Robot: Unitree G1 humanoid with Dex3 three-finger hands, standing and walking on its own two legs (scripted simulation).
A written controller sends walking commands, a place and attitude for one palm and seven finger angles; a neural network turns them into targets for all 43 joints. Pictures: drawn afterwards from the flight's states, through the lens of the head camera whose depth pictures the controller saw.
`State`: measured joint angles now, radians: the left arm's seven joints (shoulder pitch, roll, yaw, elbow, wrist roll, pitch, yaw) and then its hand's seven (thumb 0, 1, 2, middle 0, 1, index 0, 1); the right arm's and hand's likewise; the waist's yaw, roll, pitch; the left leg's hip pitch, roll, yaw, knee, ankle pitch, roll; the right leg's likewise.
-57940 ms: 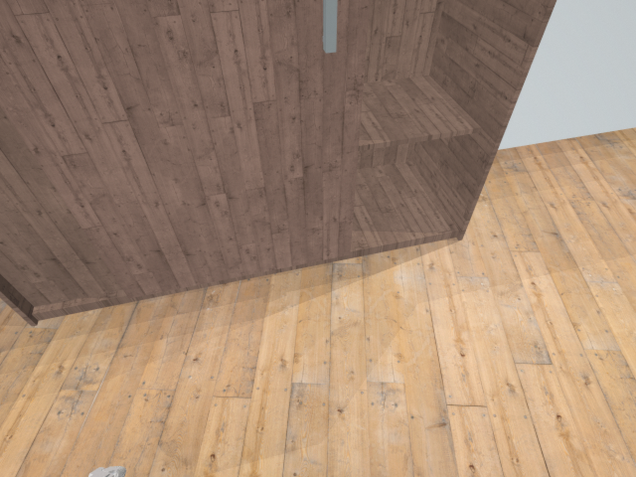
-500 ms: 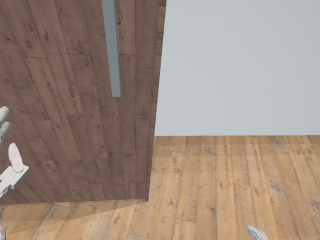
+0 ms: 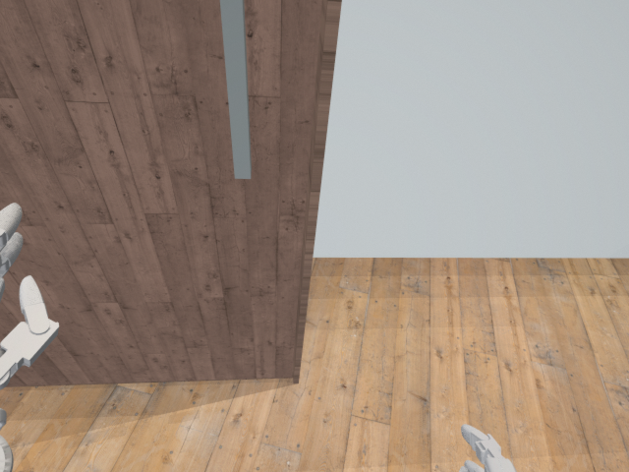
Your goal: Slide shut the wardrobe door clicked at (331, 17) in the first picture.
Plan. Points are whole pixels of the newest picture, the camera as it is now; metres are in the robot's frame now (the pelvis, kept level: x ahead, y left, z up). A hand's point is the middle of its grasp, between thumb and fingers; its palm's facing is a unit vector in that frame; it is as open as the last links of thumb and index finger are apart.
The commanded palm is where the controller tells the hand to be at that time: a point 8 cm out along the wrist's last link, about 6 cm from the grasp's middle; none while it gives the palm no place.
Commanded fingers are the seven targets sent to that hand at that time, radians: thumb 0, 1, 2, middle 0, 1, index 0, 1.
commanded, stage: let the arm hang, fingers relaxed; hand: left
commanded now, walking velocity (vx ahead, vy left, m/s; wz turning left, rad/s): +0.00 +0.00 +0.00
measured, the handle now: (238, 71) +0.54 +0.16 +0.27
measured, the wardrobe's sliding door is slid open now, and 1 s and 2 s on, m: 0.00 0.00 0.00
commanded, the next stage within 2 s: look to check the result in 1.14 s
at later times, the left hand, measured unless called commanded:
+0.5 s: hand out of the picture -0.07 +0.18 -0.18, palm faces +0.06 -0.98 -0.17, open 7.1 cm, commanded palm none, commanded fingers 0.00 0.90 0.90 -0.20 -0.30 -0.20 -0.30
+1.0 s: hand out of the picture -0.01 +0.16 -0.17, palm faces +0.06 -0.99 -0.16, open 7.3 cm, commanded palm none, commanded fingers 0.00 0.90 0.90 -0.20 -0.30 -0.20 -0.30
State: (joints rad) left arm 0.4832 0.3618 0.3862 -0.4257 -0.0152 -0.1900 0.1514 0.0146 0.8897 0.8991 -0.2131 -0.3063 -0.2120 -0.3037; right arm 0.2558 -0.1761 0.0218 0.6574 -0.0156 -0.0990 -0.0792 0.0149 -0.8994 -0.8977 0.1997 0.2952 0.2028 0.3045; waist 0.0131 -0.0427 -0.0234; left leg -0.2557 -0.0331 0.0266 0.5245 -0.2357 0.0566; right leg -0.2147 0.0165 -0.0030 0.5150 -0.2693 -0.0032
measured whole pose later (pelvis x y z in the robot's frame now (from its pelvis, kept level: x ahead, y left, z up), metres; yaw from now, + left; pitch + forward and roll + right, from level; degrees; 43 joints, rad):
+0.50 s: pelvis -0.01 +0.00 +0.00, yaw +2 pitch -1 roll -2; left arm 0.36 0.21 0.01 1.11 0.01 0.04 0.01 0.00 0.98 0.90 -0.21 -0.30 -0.21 -0.30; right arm 0.31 -0.18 0.00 1.06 -0.02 0.03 -0.03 0.01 -0.90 -0.90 0.20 0.29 0.20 0.30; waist 0.01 -0.03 0.05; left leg -0.28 -0.04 -0.02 0.48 -0.18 0.05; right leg -0.20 0.02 -0.04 0.42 -0.20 -0.01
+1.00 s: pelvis -0.01 +0.00 +0.01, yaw +2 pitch -1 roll -1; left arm 0.27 0.12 0.01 1.13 0.02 0.00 0.04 0.01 0.92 0.90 -0.20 -0.30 -0.20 -0.30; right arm 0.31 -0.12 -0.01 1.11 -0.02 0.01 -0.04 0.01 -0.91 -0.90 0.20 0.29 0.20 0.30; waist -0.01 0.00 0.01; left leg -0.26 -0.05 0.00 0.44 -0.16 0.06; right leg -0.21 0.00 -0.02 0.43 -0.21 0.00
